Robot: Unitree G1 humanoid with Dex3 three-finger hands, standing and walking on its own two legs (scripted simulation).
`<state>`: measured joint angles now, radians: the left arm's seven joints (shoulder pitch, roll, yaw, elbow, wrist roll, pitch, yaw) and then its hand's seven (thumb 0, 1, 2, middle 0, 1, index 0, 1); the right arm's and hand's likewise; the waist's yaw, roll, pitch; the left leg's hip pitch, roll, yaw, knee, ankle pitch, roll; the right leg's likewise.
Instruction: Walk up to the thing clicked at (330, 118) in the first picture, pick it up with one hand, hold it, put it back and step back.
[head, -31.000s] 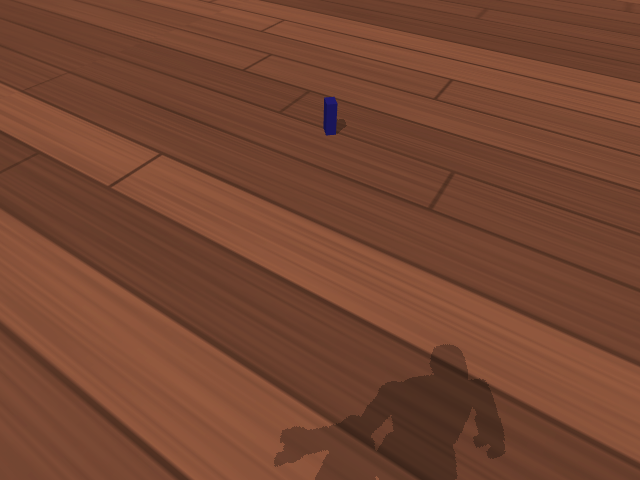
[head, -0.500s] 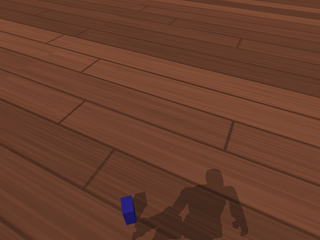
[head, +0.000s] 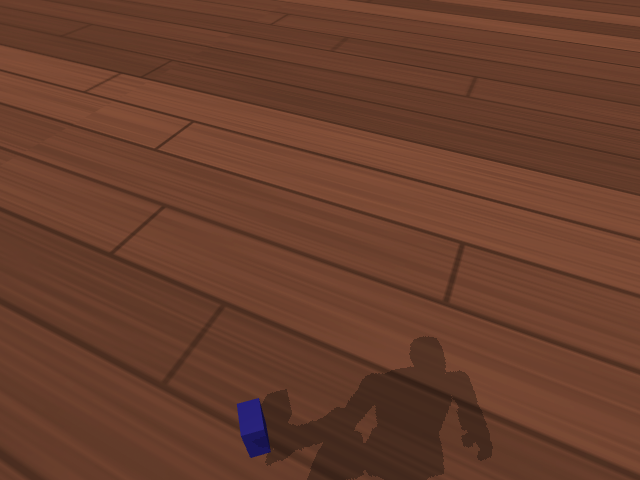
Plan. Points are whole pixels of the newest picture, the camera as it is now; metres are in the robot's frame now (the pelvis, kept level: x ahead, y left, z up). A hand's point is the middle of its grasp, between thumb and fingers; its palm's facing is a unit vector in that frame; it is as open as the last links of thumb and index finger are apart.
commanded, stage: stand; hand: left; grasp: from the side
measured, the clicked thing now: (254, 429) +0.43 +0.18 -0.68
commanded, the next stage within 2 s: step back in 0.68 s
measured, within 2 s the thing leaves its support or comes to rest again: neither
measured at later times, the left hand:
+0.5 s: hand out of the picture +0.07 +0.24 -0.16, palm faces -0.02 -0.94 -0.34, open 7.4 cm
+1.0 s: hand out of the picture +0.11 +0.31 -0.18, palm faces +0.00 -0.93 -0.37, open 7.4 cm
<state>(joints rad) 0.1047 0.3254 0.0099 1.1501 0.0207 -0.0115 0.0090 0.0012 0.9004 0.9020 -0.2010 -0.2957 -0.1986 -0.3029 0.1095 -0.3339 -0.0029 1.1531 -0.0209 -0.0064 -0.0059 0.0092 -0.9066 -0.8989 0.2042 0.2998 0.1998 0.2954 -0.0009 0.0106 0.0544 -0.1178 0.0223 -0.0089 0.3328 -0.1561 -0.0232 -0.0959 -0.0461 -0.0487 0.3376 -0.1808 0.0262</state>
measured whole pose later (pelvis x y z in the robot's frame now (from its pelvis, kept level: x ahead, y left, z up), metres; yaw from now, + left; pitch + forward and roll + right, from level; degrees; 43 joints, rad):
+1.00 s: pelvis -0.04 +0.04 -0.03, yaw +1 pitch -2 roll +0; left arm 0.00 0.40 0.07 0.92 0.01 0.06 0.02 0.00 0.90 0.90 -0.20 -0.30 -0.20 -0.30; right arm 0.14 -0.40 -0.07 0.97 -0.03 0.03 0.01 0.01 -0.91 -0.90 0.20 0.30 0.20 0.30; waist -0.02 -0.05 0.20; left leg -0.29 -0.04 -0.01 0.68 -0.36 0.03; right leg -0.38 -0.08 0.04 0.75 -0.37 0.00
